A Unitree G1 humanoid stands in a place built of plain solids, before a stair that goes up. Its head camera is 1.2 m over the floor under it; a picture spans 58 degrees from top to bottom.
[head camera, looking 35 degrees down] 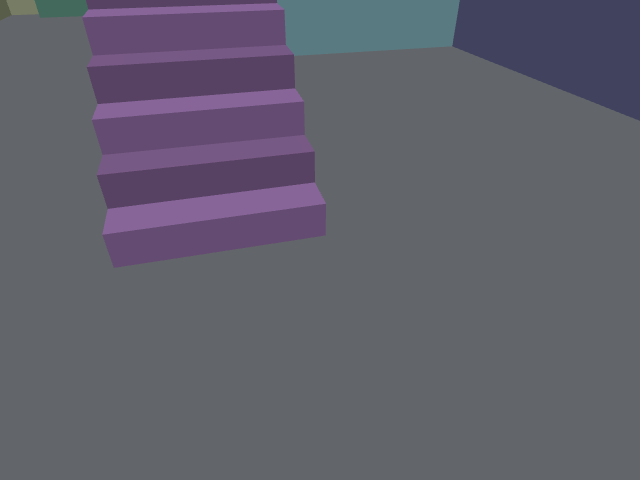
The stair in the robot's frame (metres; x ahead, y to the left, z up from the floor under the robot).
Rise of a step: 0.18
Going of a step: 0.20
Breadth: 0.97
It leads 15 degrees to the left of straight ahead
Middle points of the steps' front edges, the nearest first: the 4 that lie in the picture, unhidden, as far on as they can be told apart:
1.63 0.44 0.18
1.82 0.50 0.36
2.02 0.55 0.53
2.21 0.60 0.71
